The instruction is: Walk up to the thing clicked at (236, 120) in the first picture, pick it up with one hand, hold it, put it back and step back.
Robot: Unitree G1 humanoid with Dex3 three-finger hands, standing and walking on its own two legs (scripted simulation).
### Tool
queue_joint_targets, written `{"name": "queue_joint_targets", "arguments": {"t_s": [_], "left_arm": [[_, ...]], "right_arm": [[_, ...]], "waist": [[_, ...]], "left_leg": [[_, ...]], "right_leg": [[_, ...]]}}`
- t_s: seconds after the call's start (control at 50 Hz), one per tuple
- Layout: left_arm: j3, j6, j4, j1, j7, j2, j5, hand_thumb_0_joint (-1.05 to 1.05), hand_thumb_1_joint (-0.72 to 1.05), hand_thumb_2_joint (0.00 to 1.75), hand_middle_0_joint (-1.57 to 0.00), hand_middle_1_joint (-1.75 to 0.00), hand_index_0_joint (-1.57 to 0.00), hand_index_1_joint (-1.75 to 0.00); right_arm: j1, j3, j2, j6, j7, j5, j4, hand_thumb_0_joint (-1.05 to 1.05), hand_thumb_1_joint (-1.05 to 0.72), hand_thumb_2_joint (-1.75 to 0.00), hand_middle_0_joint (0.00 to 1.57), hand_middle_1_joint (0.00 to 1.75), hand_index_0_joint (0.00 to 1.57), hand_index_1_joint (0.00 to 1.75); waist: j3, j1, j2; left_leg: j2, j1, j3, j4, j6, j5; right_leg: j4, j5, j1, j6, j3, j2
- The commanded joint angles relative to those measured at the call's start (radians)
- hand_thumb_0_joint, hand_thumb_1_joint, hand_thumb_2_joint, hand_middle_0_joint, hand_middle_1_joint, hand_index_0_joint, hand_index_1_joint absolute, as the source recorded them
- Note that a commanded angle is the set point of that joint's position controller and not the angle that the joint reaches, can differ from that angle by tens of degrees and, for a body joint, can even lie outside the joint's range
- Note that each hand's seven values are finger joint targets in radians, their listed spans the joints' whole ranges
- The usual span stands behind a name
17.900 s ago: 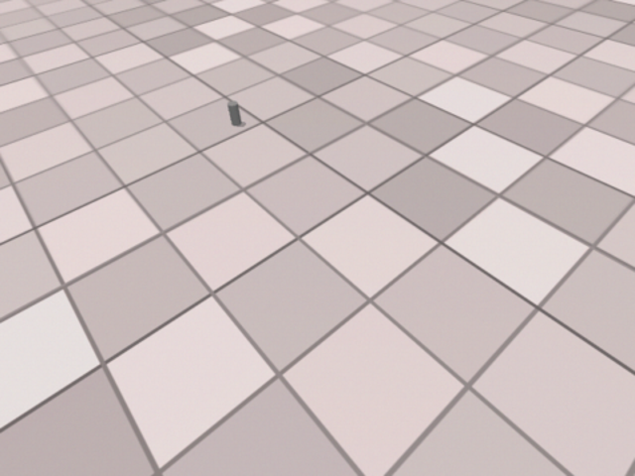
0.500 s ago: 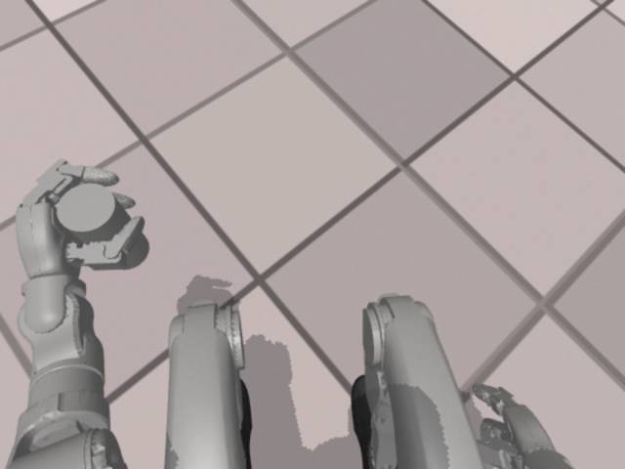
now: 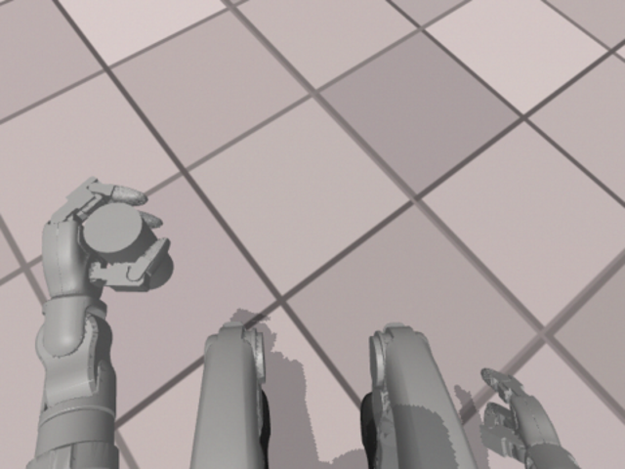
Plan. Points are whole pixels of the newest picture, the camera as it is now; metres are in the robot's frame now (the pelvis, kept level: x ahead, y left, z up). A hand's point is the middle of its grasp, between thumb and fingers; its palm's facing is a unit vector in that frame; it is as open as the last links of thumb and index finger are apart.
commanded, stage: lift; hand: left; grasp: from the side
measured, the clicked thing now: (134, 250) +0.38 +0.25 -0.03
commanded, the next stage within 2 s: hold in 1.48 s
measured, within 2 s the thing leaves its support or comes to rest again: neither
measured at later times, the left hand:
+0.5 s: hand (48, 161) +0.38 +0.23 +0.18, palm faces +0.22 -0.97 -0.05, open 8.2 cm
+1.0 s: hand out of the picture +0.38 +0.21 +0.25, palm faces +0.21 -0.98 -0.03, open 8.2 cm
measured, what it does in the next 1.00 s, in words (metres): rises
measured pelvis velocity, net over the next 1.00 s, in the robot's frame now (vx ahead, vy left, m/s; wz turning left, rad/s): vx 0.05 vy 0.01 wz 0.07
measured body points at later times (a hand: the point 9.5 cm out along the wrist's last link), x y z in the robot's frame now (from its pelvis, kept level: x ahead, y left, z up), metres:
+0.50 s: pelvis +0.04 +0.00 +0.15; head +0.15 +0.03 +0.58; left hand +0.36 +0.28 +0.18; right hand +0.21 -0.23 +0.04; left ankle +0.08 +0.14 -0.44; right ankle +0.07 -0.13 -0.44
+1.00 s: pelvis +0.05 +0.01 +0.22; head +0.13 +0.02 +0.66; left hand +0.36 +0.26 +0.26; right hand +0.20 -0.22 +0.10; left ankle +0.08 +0.14 -0.44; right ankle +0.07 -0.13 -0.44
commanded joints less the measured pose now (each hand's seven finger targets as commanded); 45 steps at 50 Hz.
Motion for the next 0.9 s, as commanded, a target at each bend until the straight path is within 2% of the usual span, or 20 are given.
{"name": "queue_joint_targets", "arguments": {"t_s": [0.0, 0.02, 0.08, 0.12, 0.18, 0.2, 0.26, 0.3, 0.32, 0.36, 0.4, 0.46, 0.52, 0.54, 0.56, 0.58, 0.66, 0.74, 0.86, 0.88], "left_arm": [[0.017, -0.047, -0.306, -0.183, 0.058, 0.155, -0.032, 0.0, 0.41, 1.27, -1.23, -1.38, -1.27, -1.36], [0.045, -0.046, -0.368, -0.205, 0.074, 0.185, -0.03, 0.0, 0.39, 1.27, -1.24, -1.39, -1.27, -1.37], [0.002, -0.024, -0.438, -0.19, 0.096, 0.178, -0.015, 0.0, 0.35, 1.26, -1.23, -1.37, -1.26, -1.35], [-0.044, 0.005, -0.365, -0.09, 0.104, 0.115, -0.007, 0.0, 0.37, 1.24, -1.21, -1.35, -1.24, -1.33], [-0.031, 0.017, -0.417, -0.074, 0.128, 0.133, 0.003, 0.0, 0.37, 1.24, -1.22, -1.36, -1.24, -1.34], [-0.053, 0.02, -0.421, -0.089, 0.133, 0.12, 0.004, 0.0, 0.33, 1.24, -1.22, -1.35, -1.25, -1.34], [-0.019, 0.022, -0.433, -0.091, 0.156, 0.14, 0.001, 0.0, 0.35, 1.25, -1.22, -1.35, -1.25, -1.34], [-0.061, 0.023, -0.367, -0.06, 0.161, 0.081, 0.004, 0.0, 0.35, 1.25, -1.21, -1.35, -1.23, -1.33], [-0.043, 0.014, -0.388, -0.096, 0.164, 0.104, 0.005, 0.0, 0.36, 1.24, -1.21, -1.34, -1.24, -1.33], [-0.087, 0.012, -0.345, -0.083, 0.154, 0.071, 0.008, 0.0, 0.35, 1.24, -1.21, -1.34, -1.24, -1.33], [-0.084, 0.006, -0.366, -0.106, 0.151, 0.103, 0.023, 0.0, 0.32, 1.23, -1.23, -1.33, -1.25, -1.33], [-0.118, 0.012, -0.308, -0.079, 0.138, 0.069, 0.027, 0.0, 0.33, 1.2, -1.21, -1.31, -1.23, -1.3], [-0.086, 0.006, -0.331, -0.104, 0.137, 0.097, 0.022, 0.0, 0.33, 1.19, -1.2, -1.3, -1.22, -1.29], [-0.114, 0.01, -0.306, -0.057, 0.135, 0.06, 0.019, 0.0, 0.35, 1.2, -1.21, -1.31, -1.23, -1.3], [-0.077, -0.002, -0.389, -0.11, 0.142, 0.106, 0.015, 0.0, 0.37, 1.21, -1.2, -1.31, -1.23, -1.3], [-0.109, 0.005, -0.318, -0.061, 0.143, 0.066, 0.019, 0.0, 0.36, 1.21, -1.22, -1.32, -1.24, -1.31], [-0.088, -0.019, -0.377, -0.12, 0.156, 0.094, 0.019, 0.0, 0.35, 1.21, -1.22, -1.31, -1.24, -1.3], [-0.138, -0.017, -0.305, -0.086, 0.16, 0.03, 0.027, 0.0, 0.37, 1.21, -1.21, -1.3, -1.23, -1.3], [-0.158, -0.019, -0.334, -0.12, 0.164, 0.035, 0.035, 0.0, 0.36, 1.22, -1.23, -1.33, -1.25, -1.32], [-0.135, -0.017, -0.325, -0.115, 0.168, 0.048, 0.032, 0.0, 0.36, 1.22, -1.23, -1.32, -1.24, -1.32]], "right_arm": [[0.07, -0.065, -0.161, -0.033, -0.023, 0.008, -0.101, 0.0, -0.89, -0.89, 0.2, 0.3, 0.2, 0.3], [0.075, -0.07, -0.161, -0.036, -0.026, 0.01, -0.101, 0.0, -0.89, -0.89, 0.2, 0.3, 0.2, 0.3], [0.081, -0.065, -0.148, -0.037, -0.032, 0.011, -0.107, 0.0, -0.89, -0.89, 0.2, 0.3, 0.2, 0.3], [0.077, -0.066, -0.15, -0.044, -0.035, 0.015, -0.112, 0.0, -0.89, -0.89, 0.2, 0.3, 0.2, 0.3], [0.086, -0.066, -0.141, -0.044, -0.039, 0.017, -0.115, 0.0, -0.89, -0.89, 0.2, 0.3, 0.2, 0.3], [0.085, -0.06, -0.137, -0.045, -0.038, 0.017, -0.116, 0.0, -0.89, -0.89, 0.2, 0.3, 0.2, 0.3], [0.096, -0.052, -0.123, -0.052, -0.043, 0.02, -0.114, 0.0, -0.89, -0.89, 0.2, 0.3, 0.2, 0.3], [0.096, -0.048, -0.116, -0.058, -0.042, 0.015, -0.11, 0.0, -0.88, -0.89, 0.2, 0.3, 0.2, 0.3], [0.104, -0.05, -0.117, -0.061, -0.042, 0.014, -0.105, 0.0, -0.88, -0.89, 0.2, 0.3, 0.2, 0.3], [0.106, -0.052, -0.121, -0.065, -0.042, 0.016, -0.105, 0.0, -0.89, -0.89, 0.2, 0.3, 0.2, 0.3], [0.119, -0.053, -0.117, -0.066, -0.042, 0.012, -0.1, 0.0, -0.89, -0.89, 0.2, 0.3, 0.2, 0.3], [0.115, -0.051, -0.114, -0.073, -0.039, 0.01, -0.103, 0.0, -0.89, -0.89, 0.2, 0.3, 0.2, 0.3], [0.115, -0.055, -0.121, -0.071, -0.033, 0.013, -0.11, 0.0, -0.89, -0.89, 0.2, 0.3, 0.2, 0.3], [0.116, -0.05, -0.117, -0.069, -0.031, 0.014, -0.115, 0.0, -0.89, -0.89, 0.2, 0.3, 0.2, 0.3], [0.126, -0.051, -0.118, -0.069, -0.03, 0.014, -0.114, 0.0, -0.88, -0.89, 0.2, 0.3, 0.2, 0.3], [0.123, -0.045, -0.111, -0.07, -0.03, 0.013, -0.107, 0.0, -0.89, -0.89, 0.2, 0.3, 0.2, 0.3], [0.12, -0.043, -0.108, -0.075, -0.031, 0.011, -0.109, 0.0, -0.89, -0.89, 0.2, 0.3, 0.2, 0.3], [0.121, -0.035, -0.103, -0.075, -0.034, 0.005, -0.11, 0.0, -0.89, -0.89, 0.2, 0.3, 0.2, 0.3], [0.124, -0.033, -0.1, -0.073, -0.038, 0.0, -0.113, 0.0, -0.9, -0.9, 0.2, 0.3, 0.2, 0.3], [0.133, -0.034, -0.098, -0.073, -0.039, 0.001, -0.103, 0.0, -0.89, -0.9, 0.2, 0.3, 0.2, 0.3]], "waist": [[-0.596, 0.005, 0.1], [-0.602, 0.015, 0.094], [-0.618, 0.009, 0.127], [-0.57, 0.0, 0.093], [-0.558, 0.017, 0.087], [-0.546, 0.006, 0.11], [-0.493, 0.009, 0.081], [-0.442, -0.008, 0.067], [-0.441, 0.001, 0.074], [-0.407, -0.013, 0.067], [-0.403, -0.008, 0.093], [-0.347, -0.014, 0.075], [-0.362, 0.007, 0.09], [-0.347, 0.002, 0.072], [-0.388, 0.016, 0.088], [-0.362, 0.002, 0.074], [-0.342, 0.009, 0.072], [-0.282, -0.009, 0.058], [-0.25, -0.006, 0.064], [-0.267, 0.001, 0.052]], "left_leg": [[-0.03, 0.601, 0.011, -0.329, 0.045, 0.164], [-0.029, 0.613, 0.016, -0.34, 0.045, 0.162], [-0.031, 0.71, 0.014, -0.407, 0.042, 0.185], [-0.03, 0.753, 0.007, -0.45, 0.043, 0.203], [-0.032, 0.812, 0.009, -0.507, 0.042, 0.239], [-0.032, 0.842, 0.007, -0.53, 0.04, 0.251], [-0.036, 0.866, 0.014, -0.582, 0.04, 0.262], [-0.037, 0.88, 0.015, -0.617, 0.042, 0.272], [-0.037, 0.902, 0.016, -0.628, 0.041, 0.289], [-0.036, 0.942, 0.017, -0.662, 0.04, 0.294], [-0.039, 0.985, 0.025, -0.684, 0.036, 0.326], [-0.042, 0.999, 0.033, -0.738, 0.036, 0.291], [-0.042, 1.072, 0.03, -0.796, 0.031, 0.287], [-0.042, 1.084, 0.025, -0.813, 0.03, 0.296], [-0.045, 1.111, 0.03, -0.818, 0.029, 0.322], [-0.045, 1.111, 0.032, -0.824, 0.03, 0.325], [-0.048, 1.145, 0.041, -0.867, 0.031, 0.335], [-0.048, 1.174, 0.04, -0.922, 0.029, 0.306], [-0.051, 1.232, 0.048, -0.985, 0.027, 0.294], [-0.05, 1.237, 0.051, -0.984, 0.028, 0.304]], "right_leg": [[-0.345, 0.225, 0.34, -0.042, -0.003, 0.016], [-0.371, 0.226, 0.369, -0.04, 0.004, 0.014], [-0.429, 0.248, 0.445, -0.04, 0.009, 0.011], [-0.464, 0.269, 0.466, -0.036, 0.003, 0.012], [-0.517, 0.3, 0.543, -0.035, 0.003, 0.011], [-0.529, 0.308, 0.555, -0.037, 0.002, 0.01], [-0.595, 0.329, 0.634, -0.032, 0.005, 0.011], [-0.623, 0.344, 0.664, -0.032, 0.004, 0.011], [-0.635, 0.358, 0.682, -0.032, 0.007, 0.011], [-0.67, 0.363, 0.702, -0.032, 0.005, 0.009], [-0.702, 0.393, 0.745, -0.032, 0.01, 0.005], [-0.764, 0.376, 0.795, -0.031, 0.013, 0.003], [-0.801, 0.366, 0.837, -0.035, 0.005, 0.002], [-0.813, 0.372, 0.857, -0.034, -0.003, 0.003], [-0.825, 0.395, 0.888, -0.034, 0.001, 0.002], [-0.835, 0.403, 0.895, -0.032, 0.002, 0.001], [-0.876, 0.419, 0.949, -0.031, 0.006, 0.001], [-0.919, 0.395, 0.959, -0.03, -0.001, 0.002], [-0.989, 0.389, 1.026, -0.027, 0.0, 0.0], [-0.998, 0.399, 1.048, -0.025, 0.004, 0.0]]}}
